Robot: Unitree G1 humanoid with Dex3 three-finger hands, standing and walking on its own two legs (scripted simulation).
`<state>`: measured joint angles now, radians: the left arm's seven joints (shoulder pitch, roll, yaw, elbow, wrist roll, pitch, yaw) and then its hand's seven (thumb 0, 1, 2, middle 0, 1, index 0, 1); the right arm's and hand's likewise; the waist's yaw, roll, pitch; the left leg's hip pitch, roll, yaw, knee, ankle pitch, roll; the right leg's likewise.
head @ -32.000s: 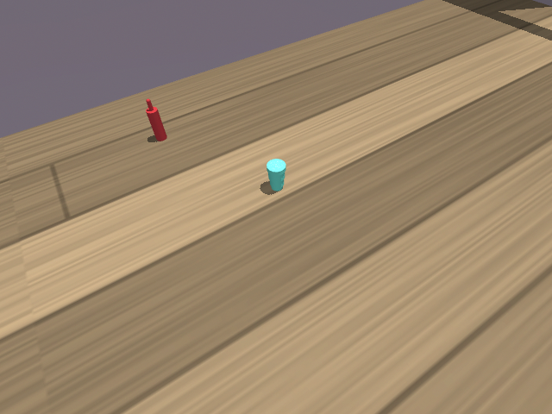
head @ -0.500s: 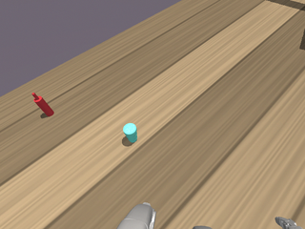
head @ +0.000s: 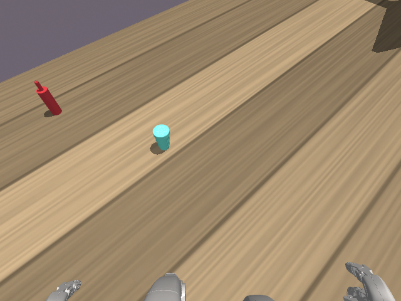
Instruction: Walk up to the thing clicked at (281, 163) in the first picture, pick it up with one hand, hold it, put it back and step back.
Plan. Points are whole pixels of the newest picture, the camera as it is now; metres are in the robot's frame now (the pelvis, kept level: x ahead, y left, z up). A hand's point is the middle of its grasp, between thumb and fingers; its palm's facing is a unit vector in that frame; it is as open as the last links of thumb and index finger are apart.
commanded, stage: step back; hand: left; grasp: from the side
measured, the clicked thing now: (162, 138) +0.95 +0.27 -0.68
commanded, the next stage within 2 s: stand in 1.18 s
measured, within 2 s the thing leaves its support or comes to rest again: neither
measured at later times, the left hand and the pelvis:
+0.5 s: hand out of the picture -0.03 +0.28 -0.13, palm faces +0.04 -0.92 -0.39, open 7.4 cm; pelvis -0.07 -0.01 +0.01, yaw +3 degrees
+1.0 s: hand out of the picture +0.02 +0.27 -0.15, palm faces +0.08 -0.94 -0.34, open 7.4 cm; pelvis -0.02 +0.00 +0.01, yaw +4 degrees
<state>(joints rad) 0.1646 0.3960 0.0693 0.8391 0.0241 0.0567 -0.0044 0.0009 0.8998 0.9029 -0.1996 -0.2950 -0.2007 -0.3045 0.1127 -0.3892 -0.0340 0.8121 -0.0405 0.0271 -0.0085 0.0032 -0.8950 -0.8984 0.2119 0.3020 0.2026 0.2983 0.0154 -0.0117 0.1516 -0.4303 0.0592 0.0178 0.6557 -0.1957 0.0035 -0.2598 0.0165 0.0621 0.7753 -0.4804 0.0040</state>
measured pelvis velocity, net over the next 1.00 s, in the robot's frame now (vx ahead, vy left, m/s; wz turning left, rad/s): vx -0.02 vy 0.00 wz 0.08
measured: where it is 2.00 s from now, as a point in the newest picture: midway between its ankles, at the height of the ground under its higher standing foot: outside the picture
